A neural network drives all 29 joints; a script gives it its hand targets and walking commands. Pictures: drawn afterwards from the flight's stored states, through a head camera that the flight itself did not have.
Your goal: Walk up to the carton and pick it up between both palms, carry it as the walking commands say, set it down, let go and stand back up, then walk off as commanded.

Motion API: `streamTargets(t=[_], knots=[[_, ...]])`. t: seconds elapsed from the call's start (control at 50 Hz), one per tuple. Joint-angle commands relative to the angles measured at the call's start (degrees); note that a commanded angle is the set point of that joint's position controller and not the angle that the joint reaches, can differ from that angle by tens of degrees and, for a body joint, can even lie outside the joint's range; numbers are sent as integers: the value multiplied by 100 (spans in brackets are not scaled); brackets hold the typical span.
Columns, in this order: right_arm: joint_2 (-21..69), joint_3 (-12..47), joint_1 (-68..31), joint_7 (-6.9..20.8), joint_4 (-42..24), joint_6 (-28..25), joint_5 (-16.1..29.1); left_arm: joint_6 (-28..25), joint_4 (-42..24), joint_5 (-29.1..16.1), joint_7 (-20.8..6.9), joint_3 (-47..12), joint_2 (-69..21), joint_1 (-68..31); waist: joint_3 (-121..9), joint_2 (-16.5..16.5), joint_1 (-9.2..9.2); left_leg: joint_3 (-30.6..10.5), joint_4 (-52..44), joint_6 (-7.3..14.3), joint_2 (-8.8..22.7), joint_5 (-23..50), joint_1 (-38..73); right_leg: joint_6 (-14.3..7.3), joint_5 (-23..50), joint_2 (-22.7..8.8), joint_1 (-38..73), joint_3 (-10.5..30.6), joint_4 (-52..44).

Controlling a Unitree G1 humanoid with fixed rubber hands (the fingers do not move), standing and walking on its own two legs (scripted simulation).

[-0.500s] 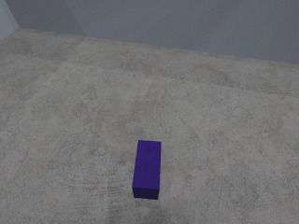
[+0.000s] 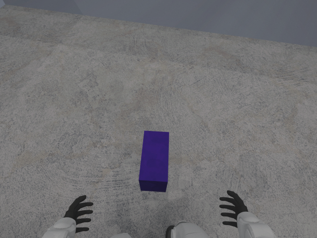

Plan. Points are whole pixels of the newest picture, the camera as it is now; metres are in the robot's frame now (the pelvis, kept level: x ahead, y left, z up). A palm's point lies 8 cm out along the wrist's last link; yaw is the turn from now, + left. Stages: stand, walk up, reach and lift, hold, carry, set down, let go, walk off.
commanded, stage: reach and lift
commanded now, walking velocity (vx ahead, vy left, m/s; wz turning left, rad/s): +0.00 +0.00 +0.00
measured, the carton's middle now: (154, 161) +0.55 -0.01 -0.65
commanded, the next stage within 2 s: none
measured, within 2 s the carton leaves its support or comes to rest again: neither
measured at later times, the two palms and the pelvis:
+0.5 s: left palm (88, 203) +0.22 +0.20 -0.14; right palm (226, 204) +0.20 -0.21 -0.14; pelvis +0.00 +0.01 -0.04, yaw +2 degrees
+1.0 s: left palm (105, 162) +0.36 +0.17 -0.17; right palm (210, 169) +0.33 -0.19 -0.18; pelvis -0.04 +0.01 -0.07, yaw +2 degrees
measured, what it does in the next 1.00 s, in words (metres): lowers itself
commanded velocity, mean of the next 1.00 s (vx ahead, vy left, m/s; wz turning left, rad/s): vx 0.00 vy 0.00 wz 0.00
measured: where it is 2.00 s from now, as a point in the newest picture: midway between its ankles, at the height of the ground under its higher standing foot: outside the picture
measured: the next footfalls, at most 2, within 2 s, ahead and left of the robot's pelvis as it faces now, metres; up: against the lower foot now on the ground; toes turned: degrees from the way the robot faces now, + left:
none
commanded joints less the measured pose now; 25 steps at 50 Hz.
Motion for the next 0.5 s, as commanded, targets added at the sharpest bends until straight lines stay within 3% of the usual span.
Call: streamTargets(t=[0.0,0.06,0.1,0.22,0.32,0.4,0.48], knots=[[-299,-299,341,13,-330,1234,-33,1139,-547,138,-13,-8,197,238,-1297,492,-55,-411,-844,232,103,-770,-1652,10,-689,-285,1374,502,-183],[113,-560,626,56,-715,1662,-271,1529,-838,426,-70,124,29,579,-1293,-212,-185,-673,-654,75,-212,610,-1229,48,600,-244,1220,452,-385],[122,-749,619,92,-1051,1606,-515,1522,-1065,745,-152,261,-145,536,-1465,-314,-157,-679,-551,51,-322,1011,-1152,95,1172,-210,1272,478,-298],[138,-1068,36,278,-2066,878,-850,884,-2238,994,-211,449,-196,-217,-1908,-111,-234,-613,120,40,-218,960,-2109,110,1316,-178,1040,577,554],[221,-1011,289,353,-2198,530,-638,620,-2435,761,-166,339,-235,-41,-3001,212,-182,-599,674,-45,-263,1491,-2459,133,2066,-150,857,674,1130],[248,-975,110,368,-2194,543,-551,665,-2414,740,-80,350,-428,-178,-3057,354,-136,-601,725,-40,-256,1264,-2371,96,1401,-20,294,555,1176],[253,-988,-409,320,-2141,649,-617,785,-2254,846,1,501,-523,-603,-2431,306,-135,-553,644,20,-225,365,-2693,95,338,44,-113,425,1170]])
